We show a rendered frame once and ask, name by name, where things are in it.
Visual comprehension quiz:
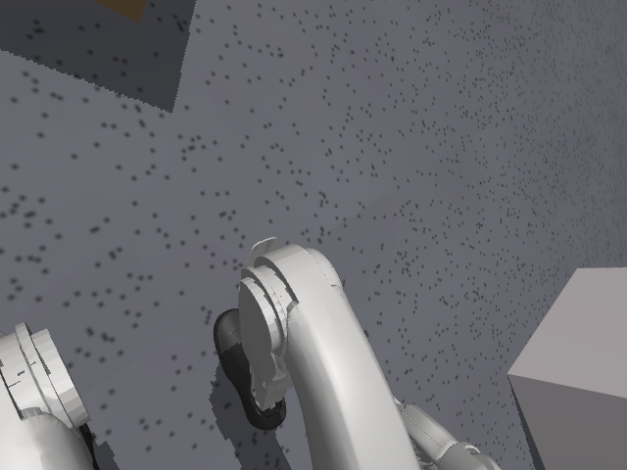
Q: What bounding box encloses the right robot foot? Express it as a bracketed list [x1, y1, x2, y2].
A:
[214, 308, 286, 431]

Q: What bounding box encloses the left robot foot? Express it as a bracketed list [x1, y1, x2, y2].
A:
[78, 423, 100, 470]

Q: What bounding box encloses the right robot hand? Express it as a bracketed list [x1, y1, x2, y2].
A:
[393, 396, 459, 470]

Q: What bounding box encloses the right robot arm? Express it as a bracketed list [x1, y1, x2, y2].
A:
[438, 442, 502, 470]

